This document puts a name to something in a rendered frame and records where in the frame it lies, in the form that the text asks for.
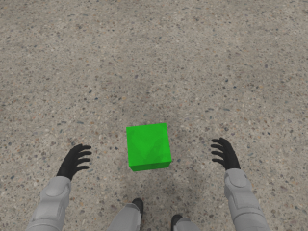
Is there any carton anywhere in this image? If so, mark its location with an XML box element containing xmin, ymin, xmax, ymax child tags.
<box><xmin>126</xmin><ymin>123</ymin><xmax>172</xmax><ymax>172</ymax></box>

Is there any robot left forearm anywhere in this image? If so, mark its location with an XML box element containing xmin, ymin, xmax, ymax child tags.
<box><xmin>25</xmin><ymin>176</ymin><xmax>72</xmax><ymax>231</ymax></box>

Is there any left robot hand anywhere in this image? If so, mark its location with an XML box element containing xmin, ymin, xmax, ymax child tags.
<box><xmin>56</xmin><ymin>143</ymin><xmax>92</xmax><ymax>181</ymax></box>

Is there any robot right forearm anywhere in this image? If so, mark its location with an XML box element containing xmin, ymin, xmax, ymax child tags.
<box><xmin>224</xmin><ymin>168</ymin><xmax>271</xmax><ymax>231</ymax></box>

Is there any robot foot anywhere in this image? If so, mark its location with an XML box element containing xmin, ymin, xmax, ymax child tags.
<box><xmin>132</xmin><ymin>198</ymin><xmax>143</xmax><ymax>218</ymax></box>
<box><xmin>170</xmin><ymin>214</ymin><xmax>182</xmax><ymax>231</ymax></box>

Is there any right robot hand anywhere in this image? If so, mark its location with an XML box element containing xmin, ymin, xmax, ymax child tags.
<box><xmin>210</xmin><ymin>137</ymin><xmax>241</xmax><ymax>171</ymax></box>

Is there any robot left foot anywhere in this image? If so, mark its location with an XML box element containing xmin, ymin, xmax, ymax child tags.
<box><xmin>132</xmin><ymin>198</ymin><xmax>143</xmax><ymax>218</ymax></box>

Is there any robot right foot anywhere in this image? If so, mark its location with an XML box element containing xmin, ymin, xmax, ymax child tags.
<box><xmin>170</xmin><ymin>214</ymin><xmax>182</xmax><ymax>231</ymax></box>

